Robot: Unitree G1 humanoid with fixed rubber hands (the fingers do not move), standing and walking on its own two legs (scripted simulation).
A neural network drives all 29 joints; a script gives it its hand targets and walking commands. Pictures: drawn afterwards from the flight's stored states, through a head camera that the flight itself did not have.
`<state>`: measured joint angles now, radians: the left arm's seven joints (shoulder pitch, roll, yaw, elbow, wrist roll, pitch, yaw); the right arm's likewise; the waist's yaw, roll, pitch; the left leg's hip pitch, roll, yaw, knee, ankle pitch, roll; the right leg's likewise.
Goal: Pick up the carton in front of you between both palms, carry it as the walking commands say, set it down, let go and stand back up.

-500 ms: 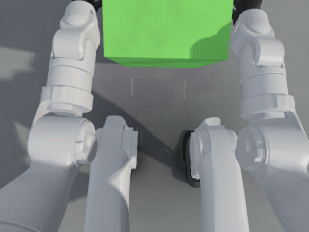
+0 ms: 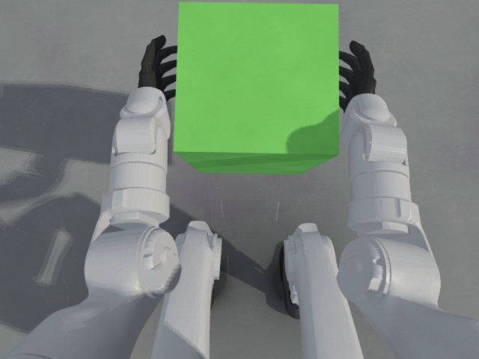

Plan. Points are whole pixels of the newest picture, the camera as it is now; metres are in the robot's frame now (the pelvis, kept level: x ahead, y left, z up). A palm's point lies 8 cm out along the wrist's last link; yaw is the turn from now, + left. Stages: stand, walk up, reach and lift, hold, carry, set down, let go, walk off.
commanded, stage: reach and lift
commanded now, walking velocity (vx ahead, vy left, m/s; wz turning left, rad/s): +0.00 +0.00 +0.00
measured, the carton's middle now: (253, 108) +0.51 +0.01 -0.13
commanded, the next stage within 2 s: none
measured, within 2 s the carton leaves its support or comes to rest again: neither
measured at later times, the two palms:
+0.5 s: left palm (99, 72) +0.45 +0.16 +0.11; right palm (434, 79) +0.45 -0.14 +0.11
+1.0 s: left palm out of the picture +0.39 +0.15 +0.26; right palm out of the picture +0.40 -0.15 +0.26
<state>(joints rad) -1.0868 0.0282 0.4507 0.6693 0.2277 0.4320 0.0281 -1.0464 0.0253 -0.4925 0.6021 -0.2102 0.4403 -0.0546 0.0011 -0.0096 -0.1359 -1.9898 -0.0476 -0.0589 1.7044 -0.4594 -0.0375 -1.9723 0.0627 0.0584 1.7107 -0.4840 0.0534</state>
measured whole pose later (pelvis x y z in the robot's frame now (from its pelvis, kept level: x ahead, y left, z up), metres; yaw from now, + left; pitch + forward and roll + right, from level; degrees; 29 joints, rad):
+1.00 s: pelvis +0.09 +0.00 +0.25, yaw +1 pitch +6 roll +0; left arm -0.31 -0.15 0.30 0.43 0.23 0.50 0.02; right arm -0.30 0.16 -0.29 0.42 -0.23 0.50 -0.02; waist 0.00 -0.01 -0.09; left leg -0.46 -0.02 -0.07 0.64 -0.28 -0.02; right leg -0.45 0.02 0.07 0.65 -0.30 0.01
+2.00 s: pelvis +0.10 +0.00 +0.27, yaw +1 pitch -5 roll +0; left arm -0.24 -0.15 0.21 0.26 0.27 0.68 0.00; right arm -0.24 0.15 -0.21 0.27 -0.26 0.68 0.01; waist 0.00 0.00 0.03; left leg -0.09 -0.01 -0.07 0.38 -0.19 -0.01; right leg -0.08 0.01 0.07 0.38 -0.21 0.01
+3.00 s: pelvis +0.26 -0.02 +0.27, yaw -2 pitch +5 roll -1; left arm -0.14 -0.13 0.14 -0.29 0.09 1.21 0.09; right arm -0.14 0.13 -0.08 -0.30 -0.11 1.22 -0.10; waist -0.01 0.04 -0.16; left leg -0.17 0.07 0.18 0.39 -0.31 -0.01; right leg -0.46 -0.05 -0.14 0.68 -0.39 -0.01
